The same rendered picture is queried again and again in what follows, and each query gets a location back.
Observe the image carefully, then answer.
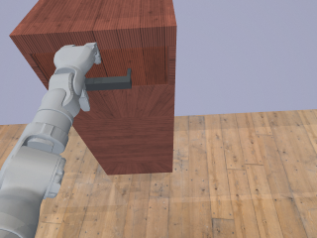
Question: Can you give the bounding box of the robot left hand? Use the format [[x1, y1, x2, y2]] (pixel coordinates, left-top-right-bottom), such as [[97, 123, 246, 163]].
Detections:
[[53, 42, 101, 112]]

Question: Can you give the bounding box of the drawer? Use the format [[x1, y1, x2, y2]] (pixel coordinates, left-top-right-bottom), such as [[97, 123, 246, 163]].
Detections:
[[32, 46, 168, 86]]

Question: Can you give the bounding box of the cabinet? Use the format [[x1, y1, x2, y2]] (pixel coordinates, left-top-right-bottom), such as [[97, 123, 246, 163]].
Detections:
[[9, 0, 177, 176]]

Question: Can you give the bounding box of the left robot forearm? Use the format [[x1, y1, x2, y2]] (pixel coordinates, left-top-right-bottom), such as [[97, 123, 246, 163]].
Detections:
[[0, 64, 85, 189]]

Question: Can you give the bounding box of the handle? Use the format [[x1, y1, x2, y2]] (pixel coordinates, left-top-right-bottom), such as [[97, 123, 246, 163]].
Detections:
[[84, 68, 132, 91]]

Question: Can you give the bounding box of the left robot upper arm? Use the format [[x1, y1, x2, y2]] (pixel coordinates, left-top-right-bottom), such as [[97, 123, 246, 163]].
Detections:
[[0, 145, 66, 238]]

